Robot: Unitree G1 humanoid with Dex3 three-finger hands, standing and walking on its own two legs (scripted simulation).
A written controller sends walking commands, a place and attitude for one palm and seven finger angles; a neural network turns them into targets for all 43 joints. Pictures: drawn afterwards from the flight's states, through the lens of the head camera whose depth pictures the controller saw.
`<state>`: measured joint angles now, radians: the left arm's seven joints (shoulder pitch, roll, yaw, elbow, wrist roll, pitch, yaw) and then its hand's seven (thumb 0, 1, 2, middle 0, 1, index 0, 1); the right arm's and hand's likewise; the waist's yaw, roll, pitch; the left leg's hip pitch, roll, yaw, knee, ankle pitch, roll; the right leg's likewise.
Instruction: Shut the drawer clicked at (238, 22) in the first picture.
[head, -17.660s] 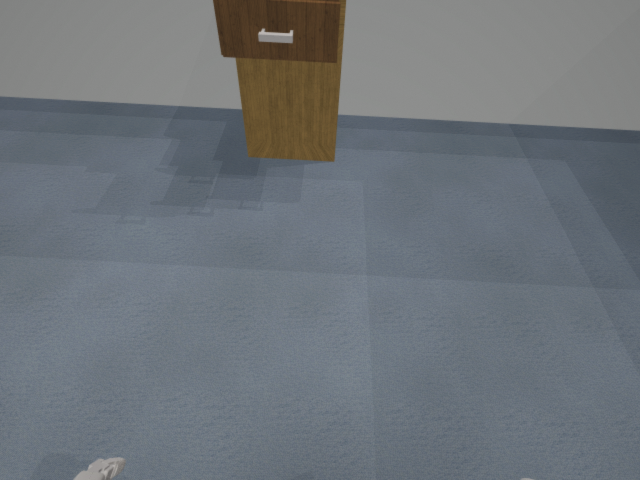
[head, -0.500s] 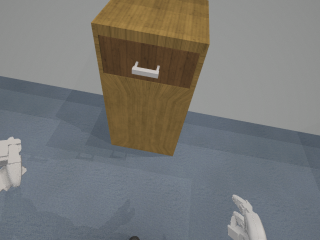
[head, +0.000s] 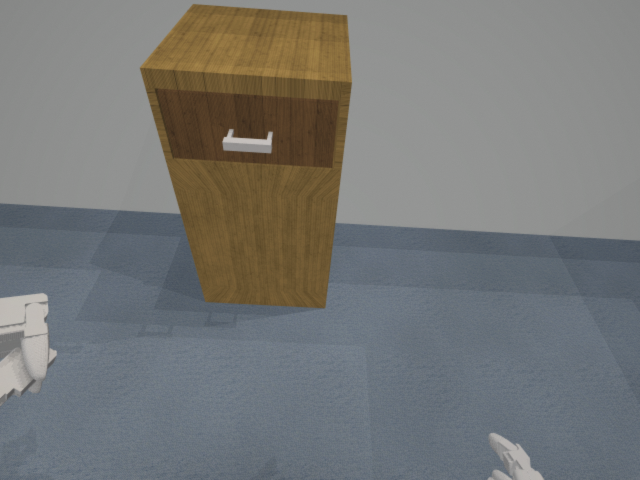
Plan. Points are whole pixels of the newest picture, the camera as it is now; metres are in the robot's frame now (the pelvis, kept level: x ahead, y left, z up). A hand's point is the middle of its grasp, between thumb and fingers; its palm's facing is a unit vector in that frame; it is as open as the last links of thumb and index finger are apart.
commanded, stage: stop stepping back and stand still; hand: left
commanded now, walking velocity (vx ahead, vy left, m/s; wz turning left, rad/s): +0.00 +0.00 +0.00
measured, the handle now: (249, 139) +0.84 +0.16 -0.03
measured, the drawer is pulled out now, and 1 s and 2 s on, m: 0.00 0.00 0.00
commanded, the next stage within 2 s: let the arm hang, fingers relaxed in 0.70 s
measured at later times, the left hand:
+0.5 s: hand (46, 390) +0.17 +0.23 +0.16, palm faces +0.36 -0.82 -0.45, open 3.2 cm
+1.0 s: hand out of the picture +0.12 +0.24 -0.12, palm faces +0.06 -0.94 -0.34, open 3.0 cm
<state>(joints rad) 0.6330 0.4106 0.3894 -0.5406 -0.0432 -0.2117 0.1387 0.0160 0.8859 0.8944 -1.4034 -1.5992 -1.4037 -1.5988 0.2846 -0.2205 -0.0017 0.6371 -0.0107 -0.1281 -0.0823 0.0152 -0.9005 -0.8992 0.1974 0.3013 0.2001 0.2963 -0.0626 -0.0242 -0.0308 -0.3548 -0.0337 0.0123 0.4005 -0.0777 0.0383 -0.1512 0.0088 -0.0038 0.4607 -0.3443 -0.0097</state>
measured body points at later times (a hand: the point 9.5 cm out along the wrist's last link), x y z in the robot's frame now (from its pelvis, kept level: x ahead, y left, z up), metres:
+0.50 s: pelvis -0.01 -0.01 +0.00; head -0.01 +0.00 +0.45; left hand +0.15 +0.27 +0.18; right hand +0.16 -0.23 -0.08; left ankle +0.04 +0.09 -0.74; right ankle -0.04 -0.11 -0.74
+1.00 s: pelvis -0.02 +0.01 -0.01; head -0.02 +0.01 +0.44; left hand +0.12 +0.29 -0.09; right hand +0.12 -0.25 -0.12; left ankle +0.04 +0.09 -0.74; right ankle -0.04 -0.11 -0.74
